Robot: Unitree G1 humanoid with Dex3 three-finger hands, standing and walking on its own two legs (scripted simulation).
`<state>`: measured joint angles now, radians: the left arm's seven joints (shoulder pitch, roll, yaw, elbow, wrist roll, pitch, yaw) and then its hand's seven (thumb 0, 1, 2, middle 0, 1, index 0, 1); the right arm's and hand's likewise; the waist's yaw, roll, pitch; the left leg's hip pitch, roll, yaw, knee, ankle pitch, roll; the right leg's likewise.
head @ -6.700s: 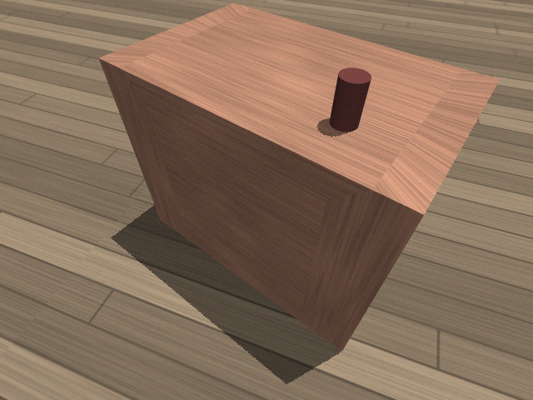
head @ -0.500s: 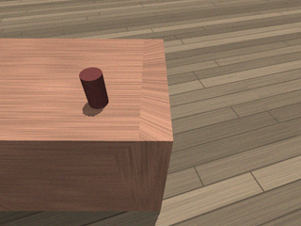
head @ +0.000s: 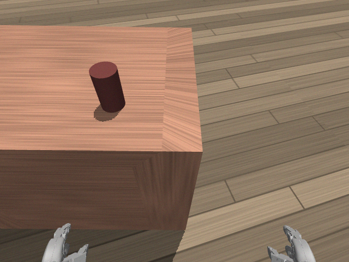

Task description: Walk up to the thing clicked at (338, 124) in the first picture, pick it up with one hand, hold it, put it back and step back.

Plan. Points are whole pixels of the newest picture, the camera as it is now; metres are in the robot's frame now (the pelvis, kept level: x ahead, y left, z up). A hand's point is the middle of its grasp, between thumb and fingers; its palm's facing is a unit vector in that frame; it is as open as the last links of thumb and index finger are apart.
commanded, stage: rise first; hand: left
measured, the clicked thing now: (108, 88) +0.53 +0.20 +0.08
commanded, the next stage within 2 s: go down in 1.82 s
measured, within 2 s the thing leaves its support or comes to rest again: neither
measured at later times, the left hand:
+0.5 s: hand (57, 215) +0.21 +0.26 +0.01, palm faces +0.30 -0.89 -0.35, open 17.3 cm
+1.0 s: hand (27, 212) +0.19 +0.26 +0.11, palm faces +0.36 -0.83 -0.43, open 17.6 cm
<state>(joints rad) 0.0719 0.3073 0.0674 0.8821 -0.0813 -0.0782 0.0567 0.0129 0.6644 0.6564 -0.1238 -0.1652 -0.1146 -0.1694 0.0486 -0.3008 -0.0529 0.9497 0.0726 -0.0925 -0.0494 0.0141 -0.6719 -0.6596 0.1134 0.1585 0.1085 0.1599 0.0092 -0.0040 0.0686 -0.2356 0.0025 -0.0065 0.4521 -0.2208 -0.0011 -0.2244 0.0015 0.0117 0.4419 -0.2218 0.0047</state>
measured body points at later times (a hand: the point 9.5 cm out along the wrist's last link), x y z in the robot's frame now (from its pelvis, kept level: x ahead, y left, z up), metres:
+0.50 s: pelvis +0.03 +0.00 +0.00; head +0.02 -0.01 +0.45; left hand +0.19 +0.30 +0.03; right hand +0.19 -0.26 -0.07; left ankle +0.01 +0.12 -0.74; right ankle +0.01 -0.12 -0.74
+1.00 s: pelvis +0.01 -0.01 +0.00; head +0.00 -0.03 +0.45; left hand +0.16 +0.30 +0.14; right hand +0.18 -0.27 -0.09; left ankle +0.01 +0.12 -0.74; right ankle +0.01 -0.12 -0.74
